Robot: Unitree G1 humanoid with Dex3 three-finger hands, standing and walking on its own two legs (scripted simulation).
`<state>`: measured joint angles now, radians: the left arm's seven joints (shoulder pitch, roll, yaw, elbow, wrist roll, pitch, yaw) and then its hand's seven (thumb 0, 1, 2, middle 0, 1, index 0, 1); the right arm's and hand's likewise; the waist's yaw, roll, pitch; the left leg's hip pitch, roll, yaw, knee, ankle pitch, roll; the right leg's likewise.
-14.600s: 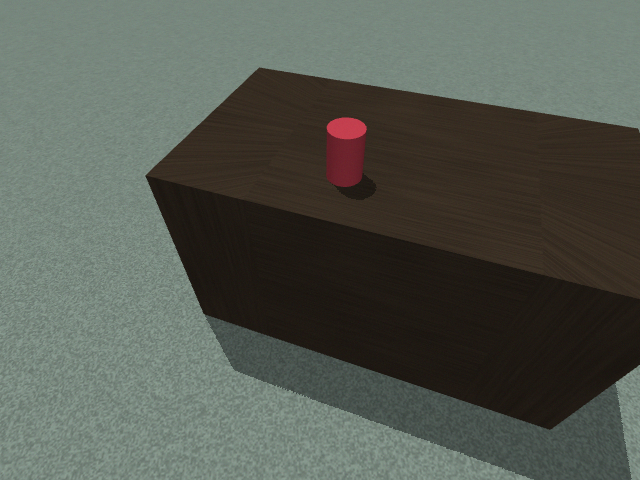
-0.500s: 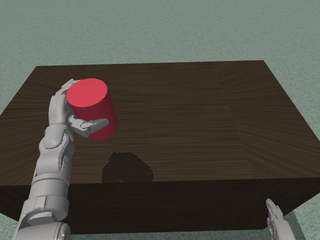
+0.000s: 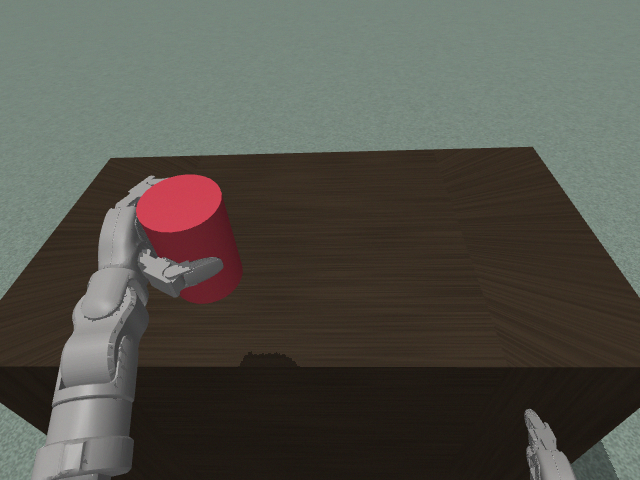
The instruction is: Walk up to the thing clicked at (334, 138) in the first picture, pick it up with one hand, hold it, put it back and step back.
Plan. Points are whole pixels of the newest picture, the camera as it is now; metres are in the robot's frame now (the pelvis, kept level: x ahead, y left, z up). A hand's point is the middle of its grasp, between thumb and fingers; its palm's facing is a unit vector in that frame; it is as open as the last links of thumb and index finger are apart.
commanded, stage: lift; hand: left
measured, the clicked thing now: (195, 242) +0.37 +0.15 +0.16
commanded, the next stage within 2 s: hold in 0.32 s
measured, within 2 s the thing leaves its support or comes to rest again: neither
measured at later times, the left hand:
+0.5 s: hand (166, 230) +0.35 +0.17 +0.20, palm faces +0.08 -1.00 -0.01, open 11.9 cm
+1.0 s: hand (169, 218) +0.35 +0.16 +0.21, palm faces +0.06 -1.00 +0.01, open 11.9 cm
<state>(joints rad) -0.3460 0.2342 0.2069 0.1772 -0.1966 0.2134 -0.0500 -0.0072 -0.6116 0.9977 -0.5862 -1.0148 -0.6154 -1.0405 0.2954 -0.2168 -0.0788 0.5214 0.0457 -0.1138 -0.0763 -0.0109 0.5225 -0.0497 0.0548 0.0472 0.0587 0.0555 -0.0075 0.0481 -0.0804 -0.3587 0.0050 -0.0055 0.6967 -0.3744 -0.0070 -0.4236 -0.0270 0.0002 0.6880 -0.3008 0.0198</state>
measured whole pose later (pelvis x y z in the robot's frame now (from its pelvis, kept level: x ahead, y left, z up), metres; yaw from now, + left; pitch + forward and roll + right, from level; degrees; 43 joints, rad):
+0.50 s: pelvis +0.00 +0.00 +0.01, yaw +0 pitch +0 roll +0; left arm -0.30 0.24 0.23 0.02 -0.21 0.33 -0.05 -0.01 -0.61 1.00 -0.59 -1.02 -0.61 -1.04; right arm 0.26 -0.23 -0.11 0.61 0.04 -0.21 -0.08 -0.01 0.51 -0.05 0.05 0.05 0.06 0.06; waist 0.00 0.06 -0.06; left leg -0.27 0.00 -0.01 0.61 -0.33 -0.01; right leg -0.33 -0.03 -0.01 0.60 -0.26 0.02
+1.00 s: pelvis +0.01 +0.00 +0.01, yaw +1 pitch -1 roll +0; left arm -0.30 0.21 0.22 -0.05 -0.22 0.44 -0.06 -0.01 -0.61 0.98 -0.60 -1.01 -0.63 -1.03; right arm 0.25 -0.23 -0.12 0.63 0.04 -0.22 -0.05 -0.01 0.50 -0.06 0.05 0.05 0.06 0.06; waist 0.00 0.06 -0.07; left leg -0.23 0.00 -0.01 0.57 -0.33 0.00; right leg -0.28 -0.03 -0.01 0.56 -0.26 0.03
